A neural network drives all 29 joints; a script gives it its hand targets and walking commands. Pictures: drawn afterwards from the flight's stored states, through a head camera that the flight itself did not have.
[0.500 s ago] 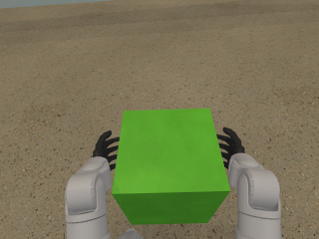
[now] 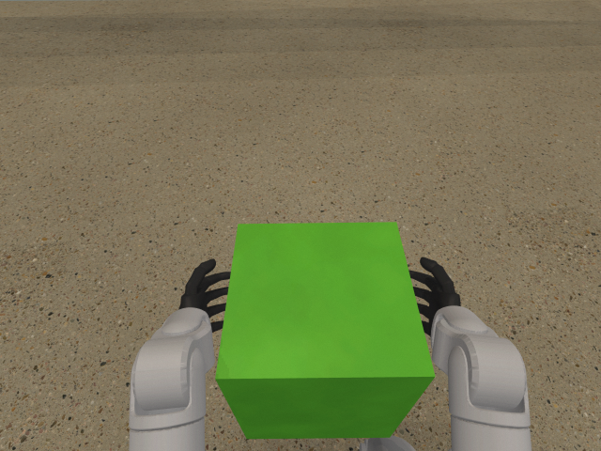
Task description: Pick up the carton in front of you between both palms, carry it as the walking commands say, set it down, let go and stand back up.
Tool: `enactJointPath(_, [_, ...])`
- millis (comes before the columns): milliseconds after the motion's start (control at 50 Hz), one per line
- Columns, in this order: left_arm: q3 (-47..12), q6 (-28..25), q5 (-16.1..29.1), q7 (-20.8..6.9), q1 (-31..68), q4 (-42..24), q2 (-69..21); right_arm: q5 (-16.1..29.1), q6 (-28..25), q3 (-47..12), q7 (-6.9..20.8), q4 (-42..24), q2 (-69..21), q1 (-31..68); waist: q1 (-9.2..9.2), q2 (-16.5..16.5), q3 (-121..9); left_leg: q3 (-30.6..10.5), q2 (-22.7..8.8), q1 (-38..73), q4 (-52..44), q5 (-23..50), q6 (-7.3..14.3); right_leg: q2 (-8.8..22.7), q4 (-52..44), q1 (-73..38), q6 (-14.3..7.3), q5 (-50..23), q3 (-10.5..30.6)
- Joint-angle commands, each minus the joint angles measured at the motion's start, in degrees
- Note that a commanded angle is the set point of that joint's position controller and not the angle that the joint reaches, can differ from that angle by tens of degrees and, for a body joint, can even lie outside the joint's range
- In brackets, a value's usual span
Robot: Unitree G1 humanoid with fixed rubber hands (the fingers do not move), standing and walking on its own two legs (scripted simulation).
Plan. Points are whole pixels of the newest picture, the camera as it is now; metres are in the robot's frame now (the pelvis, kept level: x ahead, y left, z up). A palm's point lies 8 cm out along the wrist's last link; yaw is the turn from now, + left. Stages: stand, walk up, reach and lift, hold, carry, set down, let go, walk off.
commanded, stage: carry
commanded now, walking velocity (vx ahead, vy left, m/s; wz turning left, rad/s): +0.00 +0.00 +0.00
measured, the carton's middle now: (317, 336) +0.27 +0.00 -0.01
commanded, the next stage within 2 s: none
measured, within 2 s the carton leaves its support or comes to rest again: neither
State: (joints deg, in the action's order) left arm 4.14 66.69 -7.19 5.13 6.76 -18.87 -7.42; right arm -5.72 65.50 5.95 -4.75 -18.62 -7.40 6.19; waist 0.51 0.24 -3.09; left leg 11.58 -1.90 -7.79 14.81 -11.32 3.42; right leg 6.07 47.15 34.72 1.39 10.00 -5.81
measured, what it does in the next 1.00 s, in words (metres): walks ahead: right foot, then left foot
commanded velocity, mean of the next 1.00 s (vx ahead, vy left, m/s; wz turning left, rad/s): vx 0.00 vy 0.00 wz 0.00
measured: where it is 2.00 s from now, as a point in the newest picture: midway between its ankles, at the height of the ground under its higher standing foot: outside the picture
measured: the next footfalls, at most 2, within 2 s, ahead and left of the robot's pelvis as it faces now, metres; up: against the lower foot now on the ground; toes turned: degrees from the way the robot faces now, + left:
right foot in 0.16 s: +0.30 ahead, -0.12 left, +0.00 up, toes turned +16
left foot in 0.40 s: +0.22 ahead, +0.10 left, +0.00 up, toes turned +5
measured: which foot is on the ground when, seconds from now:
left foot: down 0.00-0.20, up 0.22-0.38, down 0.40-1.00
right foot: up 0.00-0.14, down 0.16-1.00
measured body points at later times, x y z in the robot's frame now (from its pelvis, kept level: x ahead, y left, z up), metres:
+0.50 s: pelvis +0.22 -0.02 -0.01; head +0.22 -0.03 +0.44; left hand +0.50 +0.14 +0.07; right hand +0.51 -0.16 +0.07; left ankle +0.17 +0.10 -0.75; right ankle +0.26 -0.11 -0.75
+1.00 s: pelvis +0.25 +0.00 -0.02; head +0.23 +0.00 +0.43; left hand +0.52 +0.16 +0.06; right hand +0.54 -0.14 +0.06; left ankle +0.17 +0.10 -0.75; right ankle +0.26 -0.11 -0.75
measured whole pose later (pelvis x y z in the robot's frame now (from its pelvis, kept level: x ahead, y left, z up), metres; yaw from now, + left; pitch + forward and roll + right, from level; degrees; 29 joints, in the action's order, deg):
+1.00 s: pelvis +0.25 +0.00 -0.02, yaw +2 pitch +3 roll +0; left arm 6.6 69.9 -7.2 4.9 10.3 -16.6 -7.8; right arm -7.2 69.7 7.0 -4.8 -16.9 -7.8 10.3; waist -0.1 -0.4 -6.9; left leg 7.4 -2.6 -11.1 31.0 -22.7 0.1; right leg 4.4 32.5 18.3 -0.2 16.7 -10.8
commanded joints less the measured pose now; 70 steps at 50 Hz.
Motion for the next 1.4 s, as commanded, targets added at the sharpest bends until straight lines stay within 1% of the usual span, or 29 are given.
enactJointPath(0, [-41.9,-0.9,23.2,-13.2,25.5,-5.9,-54.1,23.9,0.9,-40.9,16.1,-6.1,-51.7,24.9,0.09,-8.4,-12.2,-4.0,-11.8,12.8,-1.1,33.8,2.6,-2.1,-8.4,-0.1,0.4,-4.4,-3.7])
enactJointPath(40, [-41.6,0.4,23.7,-13.2,26.1,-6.9,-52.0,23.2,1.9,-40.1,15.6,-6.4,-49.6,24.3,0.19,-9.4,-11.2,-1.7,-11.1,12.8,0.6,40.0,2.0,-3.7,-13.4,-3.2,-0.1,-8.9,-5.4])
enactJointPath(60, [-41.3,1.1,23.9,-13.2,26.2,-7.1,-50.9,22.8,2.4,-39.7,15.2,-6.3,-48.6,23.9,0.29,-9.7,-11.1,-0.8,-10.6,13.1,2.1,40.9,1.5,-4.5,-15.5,-5.1,-0.3,-10.9,-6.1])
enactJointPath(100, [-40.6,2.4,24.2,-13.4,26.1,-7.0,-48.9,21.9,3.5,-38.9,14.7,-6.1,-47.1,23.9,0.12,-9.7,-11.3,0.3,-10.0,12.1,7.2,39.1,-0.1,-5.6,-20.2,-11.9,-0.8,-14.5,-7.5])
enactJointPath(120, [-40.2,3.0,24.2,-13.6,26.1,-6.6,-48.2,21.6,4.1,-38.7,14.5,-5.8,-46.4,24.4,-0.62,-8.3,-11.6,2.0,-9.0,9.7,12.4,38.9,-1.7,-6.4,-26.2,-18.6,-0.9,-19.4,-8.6])
enactJointPath(140, [-39.7,3.6,24.1,-13.8,26.7,-6.4,-47.5,21.4,4.6,-38.5,14.5,-5.5,-45.6,25.2,-0.92,-6.5,-12.4,2.4,-7.6,6.4,17.1,35.8,-3.7,-5.6,-30.4,-26.3,-0.7,-25.0,-8.3])
enactJointPath(160, [-39.0,4.2,23.8,-14.0,27.3,-6.1,-46.4,21.4,5.1,-38.3,14.4,-5.0,-44.7,26.4,-1.22,-1.8,-15.3,1.1,-6.0,0.0,24.2,20.5,-5.6,2.5,-27.2,-35.9,-1.1,-43.2,-0.9])
enactJointPath(180, [-37.9,4.4,23.2,-14.2,27.2,-3.9,-46.3,22.2,5.9,-39.4,14.3,-5.5,-44.8,28.5,-1.91,8.5,-22.2,-3.0,-2.5,-10.9,34.5,-4.2,-6.6,14.6,-19.0,-51.3,-9.1,-67.0,11.1])
enactJointPath(200, [-37.0,4.3,23.4,-14.3,25.0,-1.6,-47.1,22.6,6.4,-39.7,14.3,-5.1,-45.6,28.0,-2.02,11.5,-25.3,-6.8,0.0,-13.9,38.6,-21.7,-6.5,17.0,-22.0,-51.6,-13.7,-66.5,16.2])
enactJointPath(220, [-36.9,4.0,23.7,-14.4,25.6,-1.6,-48.7,22.6,6.3,-39.9,14.4,-4.5,-47.1,29.0,-1.62,9.8,-24.3,-9.6,-0.8,-14.0,38.4,-23.4,-5.9,16.3,-24.8,-47.8,-13.7,-57.0,14.6])
enactJointPath(240, [-37.0,3.6,23.9,-14.6,26.7,-1.8,-50.8,22.7,5.9,-40.4,14.6,-4.2,-48.9,30.1,-1.24,7.5,-24.1,-11.2,-1.8,-13.1,33.9,-23.4,-5.0,14.9,-26.7,-44.6,-12.0,-46.4,12.6])
enactJointPath(260, [-37.3,3.2,24.2,-14.9,28.0,-2.1,-52.9,22.8,5.4,-40.8,14.7,-4.5,-50.3,31.6,-0.92,7.2,-22.0,-10.9,-2.6,-11.5,26.0,-23.5,-4.3,12.6,-27.7,-40.8,-9.6,-40.6,9.7])
enactJointPath(280, [-37.4,2.9,24.4,-15.1,29.3,-2.5,-54.1,23.1,4.9,-41.4,14.6,-4.9,-51.9,32.8,-0.86,8.2,-21.5,-9.7,-1.9,-9.8,20.3,-21.9,-4.2,11.3,-28.9,-39.1,-8.5,-33.1,8.2])
enactJointPath(300, [-37.5,2.5,24.5,-15.2,29.8,-2.8,-55.0,23.3,4.5,-41.9,14.5,-5.2,-53.2,33.4,-1.04,8.6,-22.3,-8.2,-1.0,-7.8,18.2,-18.6,-4.3,10.8,-29.7,-38.2,-8.3,-27.5,7.4])
enactJointPath(340, [-37.9,2.0,24.7,-15.3,29.8,-4.0,-55.0,23.2,3.7,-42.3,14.2,-6.1,-54.3,33.0,-0.90,7.7,-24.2,-6.8,-1.1,-4.7,13.9,-11.5,-4.4,9.9,-29.2,-36.7,-8.0,-21.5,5.0])
enactJointPath(380, [-38.1,1.8,24.4,-15.2,29.7,-5.0,-54.2,23.1,3.6,-42.4,14.1,-6.8,-53.9,32.2,-0.57,6.0,-24.0,-5.8,-2.5,-0.1,7.8,0.2,-5.0,7.9,-27.6,-33.2,-6.5,-16.8,1.7])
enactJointPath(400, [-38.1,1.9,24.0,-15.2,29.5,-4.9,-53.5,22.9,3.7,-42.4,14.1,-6.4,-53.7,31.5,-0.43,5.0,-23.1,-7.1,-4.8,-0.1,6.8,2.4,-5.2,6.9,-27.3,-32.0,-5.4,-12.8,0.4])
enactJointPath(420, [-38.1,2.1,23.8,-15.3,29.4,-3.9,-53.3,22.8,4.1,-42.0,14.2,-6.1,-53.0,31.6,-0.67,3.1,-21.5,-8.6,-6.7,0.0,6.8,5.3,-5.2,5.6,-25.3,-31.0,-4.5,-12.7,0.0])
enactJointPath(440, [-38.1,2.4,23.7,-15.2,28.9,-3.1,-53.0,22.5,4.4,-41.6,14.4,-4.6,-52.4,31.1,-0.85,0.7,-19.9,-9.2,-8.2,-1.1,9.3,10.1,-4.9,4.2,-23.9,-29.8,-3.5,-16.0,-0.3])
enactJointPath(480, [-37.9,3.0,23.4,-15.2,28.4,-1.3,-51.9,22.2,4.9,-40.7,14.7,-1.8,-51.6,29.5,-0.67,-0.8,-18.8,-8.8,-8.5,-2.1,11.3,16.7,-4.5,4.3,-19.9,-30.0,-2.8,-24.2,0.1])
enactJointPath(540, [-37.7,3.4,22.7,-15.1,28.1,0.8,-51.4,21.9,4.9,-39.6,15.1,1.5,-51.0,28.2,-0.65,-2.0,-18.4,-8.8,-7.9,-1.5,13.3,26.7,-4.4,3.9,-16.5,-28.6,-2.7,-31.0,0.0])
enactJointPath(600, [-38.1,3.2,23.1,-15.1,30.0,1.3,-52.2,22.1,4.7,-39.3,15.3,2.1,-51.7,29.6,-0.58,-2.6,-18.3,-8.6,-8.0,-0.5,14.0,31.4,-4.3,3.3,-15.2,-26.9,-2.2,-29.7,-0.5])
enactJointPath(660, [-38.7,2.9,23.9,-15.1,31.9,0.2,-53.1,22.5,4.3,-39.4,15.2,1.1,-52.5,31.1,-0.55,-2.7,-18.5,-8.6,-8.2,0.3,14.4,33.1,-4.0,3.1,-14.7,-26.2,-2.0,-27.1,-0.5])
enactJointPath(760, [-39.1,2.8,24.5,-14.9,32.0,-1.2,-53.2,22.6,4.1,-39.6,14.8,-0.7,-52.5,31.2,-0.50,-2.0,-19.7,-8.6,-8.0,0.9,15.0,31.3,-3.5,3.2,-14.2,-26.5,-2.1,-24.8,-0.3])
enactJointPath(900, [-38.8,2.9,24.2,-14.9,30.9,-1.3,-52.6,22.5,4.3,-39.9,14.7,-1.3,-51.9,30.6,-0.46,-1.1,-18.7,-8.5,-7.7,-0.4,14.4,25.1,-3.1,3.6,-14.8,-26.3,-2.2,-21.9,0.0])
enactJointPath(1020, [-38.5,3.1,23.9,-15.0,31.0,-0.8,-52.1,22.6,4.6,-39.9,14.9,-1.0,-51.5,31.2,-0.42,-0.7,-16.9,-8.6,-7.4,-1.7,13.0,19.4,-2.9,3.9,-16.4,-26.2,-2.2,-19.6,0.4])
enactJointPath(1160, [-38.3,3.2,23.3,-15.0,31.1,1.0,-52.1,22.3,4.7,-39.9,15.1,0.9,-51.6,31.5,-0.47,-0.6,-14.8,-8.9,-7.3,-3.5,10.9,11.8,-2.5,4.0,-18.8,-25.4,-2.2,-14.2,0.9])
enactJointPath(1260, [-38.8,1.5,22.3,-15.3,31.0,3.8,-52.6,21.1,2.9,-40.4,15.5,3.9,-52.3,31.4,-0.53,-0.6,-13.9,-9.1,-7.2,-4.4,9.9,8.3,-2.3,4.0,-19.9,-24.7,-2.2,-11.5,1.1])
enactJointPath(1380, [-37.8,-3.4,20.0,-15.7,31.3,6.6,-52.4,18.4,-2.0,-39.3,15.7,7.1,-52.3,31.4,-0.59,-0.4,-13.4,-9.3,-7.0,-5.2,9.0,4.6,-2.0,4.1,-21.0,-24.2,-2.3,-9.1,1.4])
